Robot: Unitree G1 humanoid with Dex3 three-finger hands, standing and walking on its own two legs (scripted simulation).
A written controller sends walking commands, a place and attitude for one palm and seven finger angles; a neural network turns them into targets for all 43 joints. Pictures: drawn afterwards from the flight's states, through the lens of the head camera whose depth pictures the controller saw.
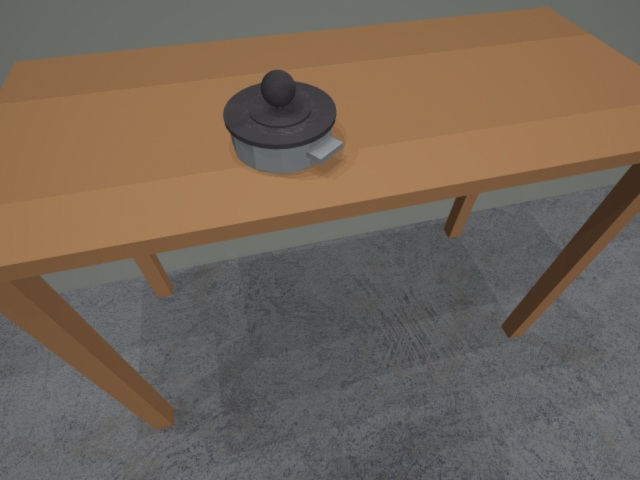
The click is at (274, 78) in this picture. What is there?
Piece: lid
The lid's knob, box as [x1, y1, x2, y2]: [261, 70, 295, 106]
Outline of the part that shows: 273,70 264,76 261,82 261,92 267,102 275,106 282,106 287,104 292,99 295,92 295,86 292,78 286,72 282,70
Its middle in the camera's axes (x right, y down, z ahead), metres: -0.06 -0.22 +0.56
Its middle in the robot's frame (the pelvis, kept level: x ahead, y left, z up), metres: +0.60 +0.10 +0.17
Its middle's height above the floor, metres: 0.94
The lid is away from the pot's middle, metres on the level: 0.00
